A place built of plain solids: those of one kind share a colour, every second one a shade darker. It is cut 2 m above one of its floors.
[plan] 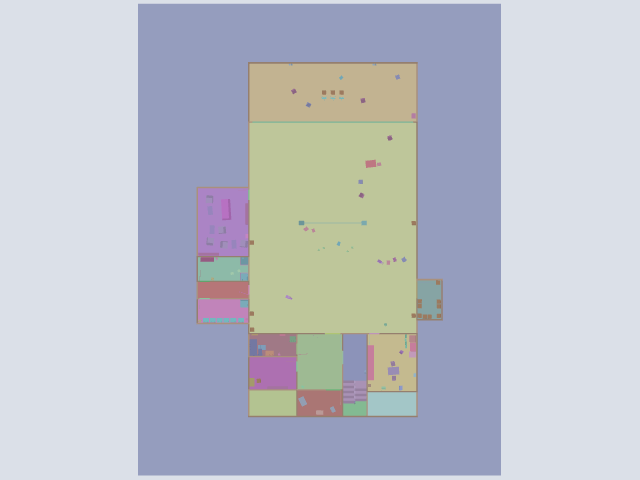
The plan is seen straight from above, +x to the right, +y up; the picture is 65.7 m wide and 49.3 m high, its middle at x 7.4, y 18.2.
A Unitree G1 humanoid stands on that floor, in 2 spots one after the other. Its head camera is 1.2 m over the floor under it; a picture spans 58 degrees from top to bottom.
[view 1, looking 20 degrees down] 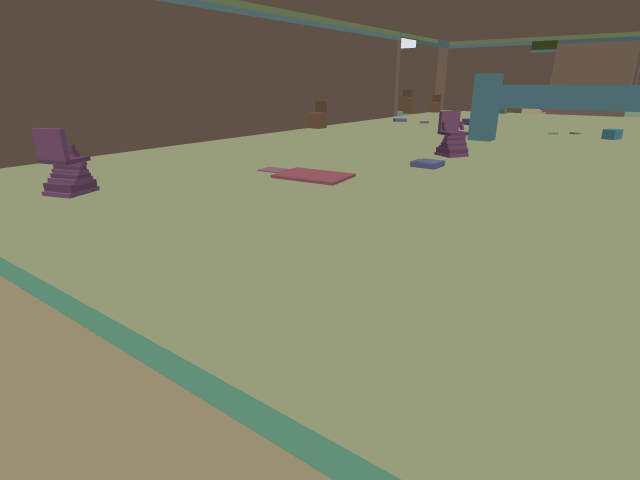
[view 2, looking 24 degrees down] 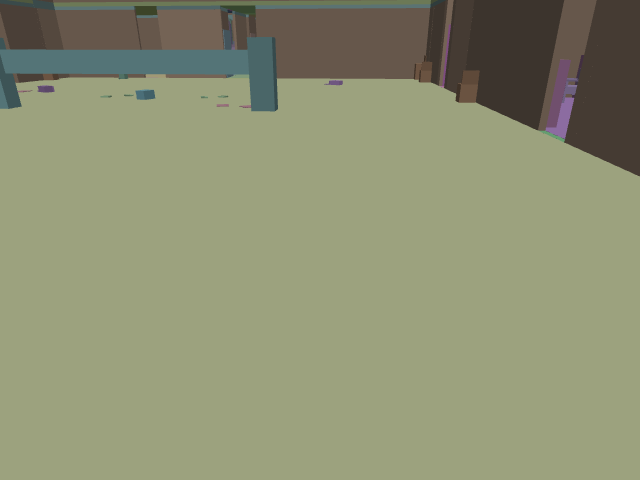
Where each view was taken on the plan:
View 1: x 8.72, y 31.23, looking -54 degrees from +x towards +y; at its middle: floor_main_hall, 3.95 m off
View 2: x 3.48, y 30.38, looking -86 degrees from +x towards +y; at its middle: floor_main_hall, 3.32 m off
